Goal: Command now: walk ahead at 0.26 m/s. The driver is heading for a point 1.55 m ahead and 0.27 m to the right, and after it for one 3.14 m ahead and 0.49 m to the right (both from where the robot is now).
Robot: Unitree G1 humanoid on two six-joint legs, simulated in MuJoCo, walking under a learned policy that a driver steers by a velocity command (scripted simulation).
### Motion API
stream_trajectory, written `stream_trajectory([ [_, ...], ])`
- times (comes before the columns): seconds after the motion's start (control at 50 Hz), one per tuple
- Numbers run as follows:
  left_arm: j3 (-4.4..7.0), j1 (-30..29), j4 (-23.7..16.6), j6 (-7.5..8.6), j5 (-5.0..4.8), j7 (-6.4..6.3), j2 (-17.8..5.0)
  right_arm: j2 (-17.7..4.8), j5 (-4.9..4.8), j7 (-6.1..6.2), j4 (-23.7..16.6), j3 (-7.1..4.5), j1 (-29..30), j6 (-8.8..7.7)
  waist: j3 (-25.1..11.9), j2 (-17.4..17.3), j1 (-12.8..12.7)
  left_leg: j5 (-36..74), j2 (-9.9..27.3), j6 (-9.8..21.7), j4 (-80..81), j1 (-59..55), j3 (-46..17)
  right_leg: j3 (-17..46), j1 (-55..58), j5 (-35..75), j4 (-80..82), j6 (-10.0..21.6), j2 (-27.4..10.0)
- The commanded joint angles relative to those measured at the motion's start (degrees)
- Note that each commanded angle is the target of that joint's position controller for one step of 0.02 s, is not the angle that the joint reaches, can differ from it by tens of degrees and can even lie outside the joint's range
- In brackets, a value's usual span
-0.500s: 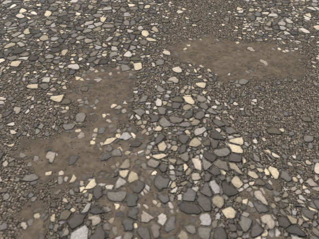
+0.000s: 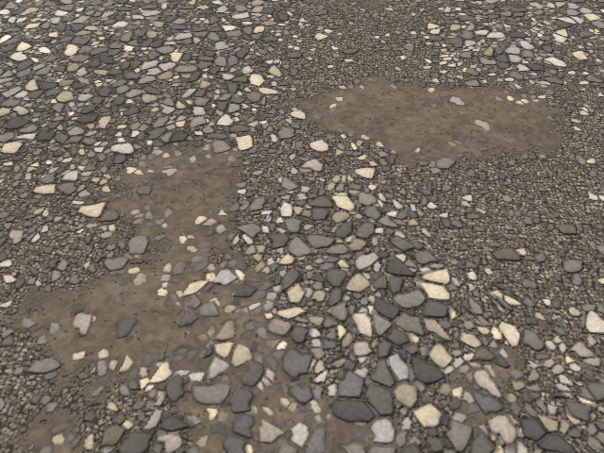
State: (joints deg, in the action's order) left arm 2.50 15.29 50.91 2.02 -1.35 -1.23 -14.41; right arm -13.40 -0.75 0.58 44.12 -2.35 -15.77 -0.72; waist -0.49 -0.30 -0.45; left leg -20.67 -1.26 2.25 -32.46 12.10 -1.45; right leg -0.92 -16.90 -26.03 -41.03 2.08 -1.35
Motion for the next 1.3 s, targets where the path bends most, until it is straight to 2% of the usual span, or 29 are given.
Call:
stream_trajectory([
  [0.02, 1.06, -4.24, -5.05, 3.42, -0.98, 1.39, -4.55, -9.75, -0.75, 0.23, -2.86, -2.52, 1.40, -1.96, 7.47, -9.78, 0.11, -17.49, 17.29, 10.98, 20.56, 0.46, -24.59, 1.42, -10.29, -3.32, 1.34, 4.14, -1.94],
  [0.08, 2.29, 10.75, 2.37, 4.00, 0.52, 2.29, -5.96, -6.60, -0.55, 0.11, -4.70, -1.63, 8.30, -1.52, 1.50, -2.43, -6.69, -3.24, 6.28, 3.81, 5.61, 14.15, -7.46, 1.93, 18.22, 12.46, 14.64, 3.59, -0.65],
  [0.1, 3.75, 16.79, 2.99, 4.14, 0.63, 2.10, -12.29, -2.90, -0.15, 0.16, -6.94, -0.62, 8.99, -2.18, -0.26, 13.56, -7.39, -3.42, -1.47, -1.17, -14.86, 24.24, 2.16, 23.67, 25.16, 2.73, 25.00, 8.89, -13.52],
  [0.12, 3.61, 17.04, 2.12, 4.56, 1.31, 2.63, -13.35, -5.98, -1.24, 0.53, -8.14, -1.50, 9.62, -3.21, 1.55, 16.91, -7.50, -12.81, -2.54, -1.50, -26.78, 33.58, -1.64, 41.35, 25.26, -2.43, 31.50, 15.55, -21.57],
  [0.14, 2.49, 12.42, 0.64, 4.87, 1.36, 2.32, -9.88, -7.71, -2.14, 0.28, -7.18, -2.06, 7.81, -3.98, 5.07, 10.05, -4.81, -9.14, 1.48, -0.26, -32.90, 37.67, -4.89, 38.05, 24.02, -4.56, 31.04, 15.18, -21.19],
  [0.18, 1.69, 7.78, -1.06, 4.76, 1.05, 2.12, -7.73, -7.21, -1.28, -0.37, -5.35, -2.13, 6.56, -4.69, 5.98, 5.39, -2.81, 2.16, 5.19, 1.34, -32.15, 38.86, -3.42, 27.04, 22.88, 0.25, 31.51, 11.00, -16.59],
  [0.24, 0.39, 9.65, -0.19, 3.95, 1.30, 2.13, -4.85, -5.62, -0.21, -1.53, -5.09, -2.21, 7.91, -4.49, 4.30, 6.29, -2.52, 10.50, 6.55, 0.49, -27.12, 34.37, -0.43, 15.33, 21.41, 20.80, 32.19, 8.08, -12.03],
  [0.34, 0.39, 11.55, 0.42, 2.84, 1.35, 0.76, -7.01, -2.34, -0.37, -2.39, -8.02, -0.85, 16.73, -4.21, 5.81, 4.96, -4.18, 20.48, 4.91, -2.05, -10.73, 29.71, 3.20, 6.35, 16.53, 31.38, 33.94, 7.45, -8.91],
  [0.48, 1.18, 13.77, 2.08, 2.23, 0.32, 0.28, -8.98, -4.52, -0.92, -4.08, -10.97, -0.79, 24.24, -5.21, 8.44, 5.84, -3.61, 21.42, 2.84, 0.98, 2.07, 24.79, 3.34, 4.92, 21.80, 37.38, 31.80, 7.23, -13.14],
  [0.52, 1.84, 12.68, 1.80, 1.77, 0.60, 0.11, -10.59, -6.92, -0.61, -3.92, -9.96, -1.79, 19.64, -5.27, 3.48, 7.63, -0.12, 17.73, 0.08, 3.15, 2.25, 16.69, 5.03, 4.06, 24.58, 57.01, 24.22, 6.06, -13.41],
  [0.56, 1.71, 10.65, 0.84, 1.04, 1.24, -0.04, -10.34, -11.24, -0.64, -2.65, -4.69, -4.00, 1.25, -4.76, -8.11, 7.58, 9.10, 19.48, 0.48, 7.04, 2.03, -9.81, 3.79, 1.68, 15.30, 64.06, 2.66, 3.39, -9.96],
  [0.58, 0.28, 14.67, -0.93, 1.57, 2.03, 0.24, -5.20, -16.43, 0.92, -1.97, -2.74, -5.22, -8.13, -4.37, -18.35, -3.51, 8.95, 14.12, 15.39, 13.59, 0.81, -33.77, -16.83, -0.18, -5.50, 38.78, -19.47, 0.75, -3.15],
  [0.6, -1.18, 18.54, 0.34, 2.96, 1.06, 0.90, -1.02, -14.34, 0.36, -2.33, -1.47, -4.37, -9.13, -4.34, -26.80, -14.49, 6.69, 2.06, 24.65, 19.44, 12.28, -40.86, -42.44, 6.53, -17.42, -4.80, -34.78, -0.70, 5.23],
  [0.62, 0.80, 12.33, -1.35, 4.23, -0.84, 1.34, -7.59, -10.53, -0.03, -2.23, -1.44, -3.23, -5.04, -4.21, -17.24, -10.01, 7.22, -3.45, 22.04, 16.20, 15.90, -33.03, -38.69, 9.99, -23.63, -3.44, -39.13, 0.21, 1.39],
  [0.64, 1.15, 6.17, -3.60, 4.84, -1.85, 1.39, -9.10, -8.91, -0.03, -2.02, -1.82, -2.66, -0.49, -4.19, -8.32, -6.53, 5.76, -0.49, 19.99, 13.96, 17.30, -22.92, -29.14, 7.42, -24.80, 1.28, -37.92, 0.88, -1.47],
  [0.66, 1.07, 3.54, -4.27, 5.00, -1.16, 1.04, -8.02, -7.99, 0.40, -2.28, -1.73, -2.30, 3.16, -4.60, -3.28, -1.07, 3.33, 6.35, 17.76, 12.83, 19.45, -13.17, -22.79, 6.15, -22.80, 5.90, -33.99, 0.81, -4.12],
  [0.72, 1.25, 7.26, -3.08, 2.89, 0.05, 0.64, -5.07, -5.77, 1.09, -2.71, -0.89, -1.86, 6.67, -5.86, -1.22, -3.28, -1.55, 13.85, 13.68, 12.27, 24.06, -1.46, -12.97, 6.36, -14.83, 10.41, -27.85, 0.00, -7.59],
  [0.8, 1.28, 1.73, -5.38, 1.34, 0.36, 0.26, -4.95, -8.12, 1.38, -1.96, 2.20, -2.44, 4.29, -6.79, 3.12, -2.58, -1.04, 18.00, 13.60, 12.21, 27.60, 1.63, -5.04, 6.81, -20.67, 18.03, -19.94, -2.05, -8.53],
  [0.92, 0.39, -9.54, -9.27, 2.37, 0.37, 2.03, -3.38, -10.65, 0.93, -0.78, 4.44, -2.51, 0.39, -6.21, 4.53, -1.04, 3.57, 21.92, 12.56, 8.76, 27.69, -4.17, 4.47, 3.19, -20.26, 34.06, 0.28, -1.36, -5.41],
  [1.02, 0.17, -15.66, -14.23, 2.28, 0.19, 4.08, -3.82, -11.91, 0.12, -0.45, 6.53, -2.91, -3.28, -3.87, 5.69, -1.20, 5.21, 28.93, 16.68, 7.08, 21.73, -17.87, 6.58, 0.93, -25.60, 25.63, 6.19, 1.03, -3.93],
  [1.06, 1.15, -12.54, -15.08, 2.25, 0.76, 4.81, -5.77, -13.42, 0.11, 0.31, 5.54, -3.24, -0.71, -2.48, 2.94, -3.50, 2.39, 52.07, 16.15, 5.08, 12.35, -19.09, 8.83, -3.00, -19.19, 19.50, 7.08, 2.63, -0.22],
  [1.1, 4.06, 2.60, -12.00, 2.42, 0.95, 4.42, -10.86, -13.16, 0.18, 1.37, 4.24, -2.97, 0.50, -1.36, -5.91, -2.86, -5.31, 59.46, 12.01, 1.17, -9.53, -13.16, 11.58, -4.11, 1.40, 26.41, 12.28, 5.55, 4.61],
  [1.12, 5.65, 8.61, -11.47, 1.88, 1.28, 3.07, -16.78, -10.34, 1.87, 1.46, 2.30, -1.77, -1.69, -2.05, -13.15, 6.39, -6.09, 33.75, 7.80, -2.26, -28.90, 2.23, 12.12, 10.89, 19.99, 46.44, 10.17, 9.93, -6.43],
  [1.14, 5.50, 4.90, -14.13, 1.94, 1.80, 2.96, -19.79, -4.53, 2.49, 0.08, 0.63, 0.48, -7.76, -3.78, -23.55, 18.04, -0.35, -16.30, -4.67, -5.69, -50.45, 24.08, 4.38, 41.41, 39.23, 57.40, 13.82, 23.85, -22.14],
  [1.16, 4.58, 6.07, -15.32, 1.37, 1.79, 3.01, -14.98, -11.81, 1.27, -0.84, 1.53, -1.21, -3.70, -5.13, -28.32, 7.16, -5.17, -14.97, -0.60, -4.28, -53.02, 25.55, -6.14, 37.83, 38.49, 56.56, 15.07, 21.84, -19.76],
  [1.18, 3.75, 2.77, -15.88, 1.18, 1.64, 2.83, -12.34, -11.80, -0.53, -0.93, -0.86, -1.25, 1.72, -5.37, -20.71, 5.10, -4.50, -10.99, 1.91, -3.18, -50.57, 27.84, -5.13, 28.57, 32.06, 55.71, 15.00, 18.95, -17.10],
  [1.2, 3.55, -0.09, -15.88, 0.98, 0.83, 2.70, -11.13, -10.55, 0.05, -0.27, -1.12, -1.02, 3.48, -5.04, -12.40, -0.99, -2.43, -7.61, 4.07, -3.52, -45.39, 28.46, -3.59, 22.80, 22.25, 53.98, 16.69, 16.32, -13.90],
  [1.22, 3.12, -2.45, -16.51, 0.70, 0.64, 2.29, -9.69, -11.13, 0.69, 0.48, -1.14, -1.45, 3.98, -4.18, -8.99, -1.02, -0.84, -5.46, 5.49, -3.84, -41.20, 26.51, -3.38, 20.25, 15.09, 51.08, 18.62, 15.14, -12.15],
  [1.3, 3.60, -4.92, -17.65, 0.50, 1.80, 1.74, -11.21, -8.98, 1.32, 1.34, -1.21, -1.35, 0.16, -1.59, -7.47, 2.88, 3.18, -0.68, 4.34, -6.24, -32.34, 19.26, -2.33, 15.66, 2.81, 55.30, 21.46, 15.06, -8.91],
])
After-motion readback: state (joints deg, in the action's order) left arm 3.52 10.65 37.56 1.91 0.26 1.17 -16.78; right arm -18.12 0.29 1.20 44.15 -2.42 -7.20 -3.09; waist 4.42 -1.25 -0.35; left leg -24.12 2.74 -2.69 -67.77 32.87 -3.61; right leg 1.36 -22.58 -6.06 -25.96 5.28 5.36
